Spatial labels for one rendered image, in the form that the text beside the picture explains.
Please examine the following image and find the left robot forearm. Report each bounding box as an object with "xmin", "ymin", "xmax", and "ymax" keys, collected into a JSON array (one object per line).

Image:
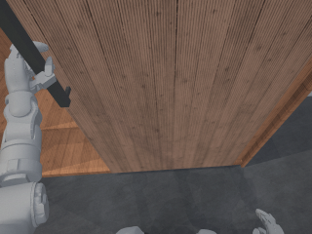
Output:
[{"xmin": 0, "ymin": 91, "xmax": 43, "ymax": 188}]

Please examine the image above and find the wardrobe door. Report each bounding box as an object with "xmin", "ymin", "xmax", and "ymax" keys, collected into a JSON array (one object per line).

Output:
[
  {"xmin": 236, "ymin": 57, "xmax": 312, "ymax": 160},
  {"xmin": 6, "ymin": 0, "xmax": 312, "ymax": 174}
]

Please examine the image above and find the right robot hand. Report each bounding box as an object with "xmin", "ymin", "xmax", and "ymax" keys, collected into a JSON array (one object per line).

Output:
[{"xmin": 253, "ymin": 209, "xmax": 285, "ymax": 234}]

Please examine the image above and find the left robot hand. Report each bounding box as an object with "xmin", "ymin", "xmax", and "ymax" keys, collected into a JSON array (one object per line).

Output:
[{"xmin": 4, "ymin": 41, "xmax": 57, "ymax": 94}]

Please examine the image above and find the left robot upper arm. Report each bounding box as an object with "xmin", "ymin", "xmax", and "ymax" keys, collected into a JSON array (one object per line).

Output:
[{"xmin": 0, "ymin": 181, "xmax": 50, "ymax": 234}]

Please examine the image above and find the handle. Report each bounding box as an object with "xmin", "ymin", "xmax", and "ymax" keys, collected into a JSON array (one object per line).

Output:
[{"xmin": 0, "ymin": 0, "xmax": 71, "ymax": 108}]

